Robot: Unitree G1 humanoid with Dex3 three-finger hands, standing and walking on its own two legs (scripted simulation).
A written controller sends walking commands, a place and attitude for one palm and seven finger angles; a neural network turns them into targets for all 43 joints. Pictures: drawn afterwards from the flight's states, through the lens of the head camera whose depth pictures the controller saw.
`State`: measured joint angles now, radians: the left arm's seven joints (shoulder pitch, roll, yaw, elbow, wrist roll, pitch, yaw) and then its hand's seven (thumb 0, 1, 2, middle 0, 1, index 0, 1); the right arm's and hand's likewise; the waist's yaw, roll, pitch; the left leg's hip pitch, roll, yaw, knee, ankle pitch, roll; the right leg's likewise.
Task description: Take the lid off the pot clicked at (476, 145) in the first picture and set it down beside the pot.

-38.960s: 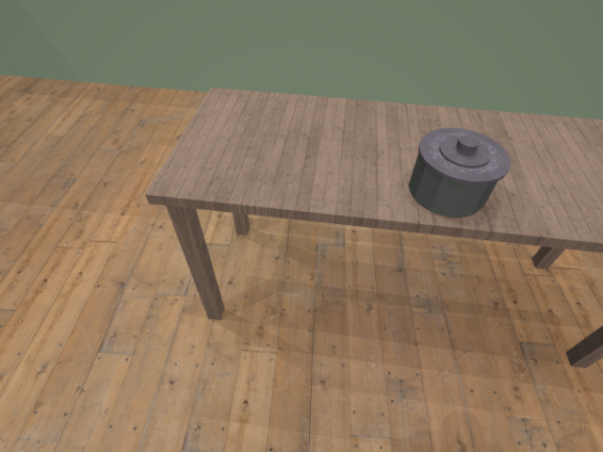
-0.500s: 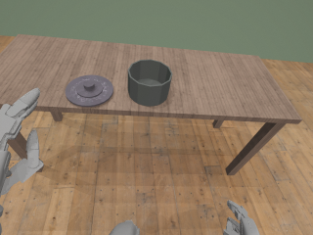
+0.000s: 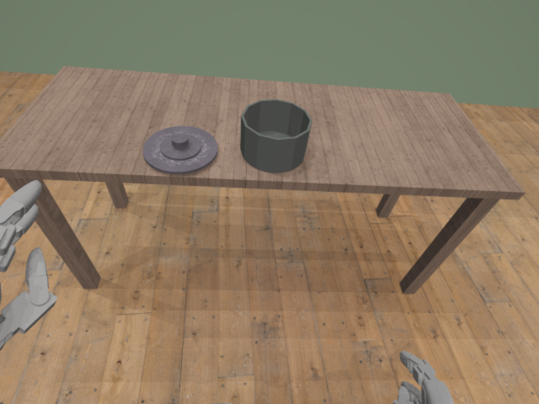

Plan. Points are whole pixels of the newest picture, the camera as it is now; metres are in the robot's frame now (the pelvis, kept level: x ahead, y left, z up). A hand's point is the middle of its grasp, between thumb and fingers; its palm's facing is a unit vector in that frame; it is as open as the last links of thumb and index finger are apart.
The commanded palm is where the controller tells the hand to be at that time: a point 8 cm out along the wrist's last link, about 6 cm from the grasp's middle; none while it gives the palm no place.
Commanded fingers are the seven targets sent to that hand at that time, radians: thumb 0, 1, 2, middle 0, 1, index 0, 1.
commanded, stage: stop stepping back and stand still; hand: left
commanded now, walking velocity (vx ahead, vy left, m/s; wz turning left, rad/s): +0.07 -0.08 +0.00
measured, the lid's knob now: (180, 140) +0.72 +0.27 -0.06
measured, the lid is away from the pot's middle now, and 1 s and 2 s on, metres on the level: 0.25 0.25 0.25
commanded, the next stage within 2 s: let the arm hang, fingers relaxed in 1.38 s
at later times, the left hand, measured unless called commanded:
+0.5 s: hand (131, 402) +0.15 +0.22 -0.14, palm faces +0.08 -0.96 -0.27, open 7.4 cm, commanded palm none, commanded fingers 0.00 0.90 0.90 -0.20 -0.30 -0.20 -0.30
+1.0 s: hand out of the picture +0.01 +0.13 -0.17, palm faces +0.08 -0.98 -0.19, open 7.4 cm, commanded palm none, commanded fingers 0.00 0.90 0.90 -0.20 -0.30 -0.20 -0.30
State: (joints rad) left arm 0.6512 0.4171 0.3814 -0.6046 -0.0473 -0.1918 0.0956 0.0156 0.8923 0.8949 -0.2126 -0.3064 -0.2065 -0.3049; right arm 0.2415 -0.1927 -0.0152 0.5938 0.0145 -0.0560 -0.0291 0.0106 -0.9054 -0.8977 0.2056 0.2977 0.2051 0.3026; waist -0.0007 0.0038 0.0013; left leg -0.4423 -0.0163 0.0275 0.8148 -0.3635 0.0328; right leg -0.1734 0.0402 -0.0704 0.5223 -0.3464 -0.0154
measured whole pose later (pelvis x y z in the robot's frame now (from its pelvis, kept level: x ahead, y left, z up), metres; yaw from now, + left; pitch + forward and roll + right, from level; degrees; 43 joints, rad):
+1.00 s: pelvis +0.03 -0.04 +0.01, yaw +4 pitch +0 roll -1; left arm 0.29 0.16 0.00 1.10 0.01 0.01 0.04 0.01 0.92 0.89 -0.20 -0.30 -0.19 -0.30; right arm 0.29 -0.13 -0.04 1.07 -0.01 0.02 -0.03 0.01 -0.93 -0.90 0.20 0.30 0.20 0.30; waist 0.00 0.00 0.07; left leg -0.25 -0.03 -0.05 0.52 -0.26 0.02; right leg -0.11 0.02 0.00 0.44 -0.32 -0.01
